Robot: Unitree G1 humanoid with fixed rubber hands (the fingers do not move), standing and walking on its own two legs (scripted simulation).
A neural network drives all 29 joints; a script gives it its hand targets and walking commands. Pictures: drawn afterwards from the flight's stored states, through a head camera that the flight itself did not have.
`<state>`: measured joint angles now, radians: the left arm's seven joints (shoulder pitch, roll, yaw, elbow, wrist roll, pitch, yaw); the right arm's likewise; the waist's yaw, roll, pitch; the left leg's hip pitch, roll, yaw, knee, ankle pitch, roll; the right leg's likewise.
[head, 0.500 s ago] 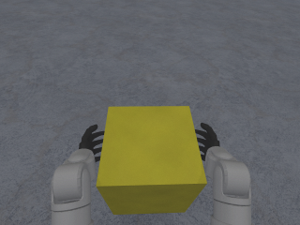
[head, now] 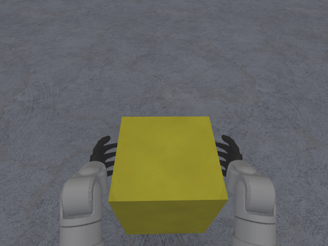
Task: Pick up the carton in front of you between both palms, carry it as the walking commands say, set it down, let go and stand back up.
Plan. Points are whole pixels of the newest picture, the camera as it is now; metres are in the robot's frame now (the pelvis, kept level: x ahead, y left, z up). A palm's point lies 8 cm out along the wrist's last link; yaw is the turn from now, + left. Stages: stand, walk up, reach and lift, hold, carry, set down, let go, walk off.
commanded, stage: carry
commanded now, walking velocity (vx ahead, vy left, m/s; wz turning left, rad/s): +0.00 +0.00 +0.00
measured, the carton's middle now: (165, 178) +0.28 +0.00 +0.01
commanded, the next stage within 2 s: none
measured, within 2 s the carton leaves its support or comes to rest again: neither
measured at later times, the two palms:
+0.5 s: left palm (107, 104) +0.48 +0.16 +0.09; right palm (210, 102) +0.47 -0.14 +0.10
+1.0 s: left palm (116, 106) +0.48 +0.14 +0.08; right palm (218, 108) +0.46 -0.16 +0.08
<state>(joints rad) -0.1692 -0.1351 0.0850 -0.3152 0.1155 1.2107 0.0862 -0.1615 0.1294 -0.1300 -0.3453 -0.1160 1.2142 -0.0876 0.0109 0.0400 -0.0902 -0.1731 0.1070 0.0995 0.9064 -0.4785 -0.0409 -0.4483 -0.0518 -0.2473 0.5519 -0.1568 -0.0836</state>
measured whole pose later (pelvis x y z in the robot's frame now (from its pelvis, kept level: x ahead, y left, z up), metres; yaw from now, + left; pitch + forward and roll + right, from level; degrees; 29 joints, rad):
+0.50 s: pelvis +0.20 +0.02 +0.01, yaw -3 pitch +5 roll +1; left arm -0.17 -0.13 0.12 -0.32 0.13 1.23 0.08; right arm -0.19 0.14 -0.11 -0.28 -0.12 1.20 -0.08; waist 0.00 -0.04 -0.11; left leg -0.35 0.03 0.21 0.49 -0.22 0.05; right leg -0.11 -0.08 -0.15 0.46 -0.40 0.04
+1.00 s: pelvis +0.21 +0.01 +0.00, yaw -4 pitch +4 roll +1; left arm -0.13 -0.13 0.10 -0.28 0.13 1.18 0.07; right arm -0.15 0.13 -0.10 -0.27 -0.13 1.17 -0.08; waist 0.00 -0.01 -0.12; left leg -0.37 0.06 0.19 0.57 -0.26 0.01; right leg -0.12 -0.07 -0.17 0.50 -0.45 0.01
